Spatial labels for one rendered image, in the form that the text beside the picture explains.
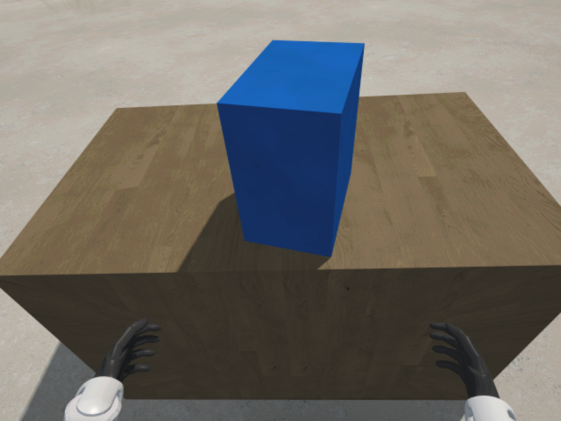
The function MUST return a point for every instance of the robot left forearm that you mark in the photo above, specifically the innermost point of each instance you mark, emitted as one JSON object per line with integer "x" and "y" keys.
{"x": 98, "y": 399}

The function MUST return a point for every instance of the left robot hand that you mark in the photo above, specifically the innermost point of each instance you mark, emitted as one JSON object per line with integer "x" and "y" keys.
{"x": 115, "y": 362}

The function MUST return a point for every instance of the right robot hand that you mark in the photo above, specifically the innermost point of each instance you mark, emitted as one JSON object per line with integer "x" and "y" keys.
{"x": 471, "y": 367}

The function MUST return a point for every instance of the carton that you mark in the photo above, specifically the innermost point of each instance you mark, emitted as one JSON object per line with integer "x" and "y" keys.
{"x": 289, "y": 125}

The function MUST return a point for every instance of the pedestal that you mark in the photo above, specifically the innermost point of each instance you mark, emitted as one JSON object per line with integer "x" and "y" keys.
{"x": 442, "y": 222}

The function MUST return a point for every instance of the robot right forearm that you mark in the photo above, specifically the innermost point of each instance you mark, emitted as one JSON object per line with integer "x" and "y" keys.
{"x": 488, "y": 408}

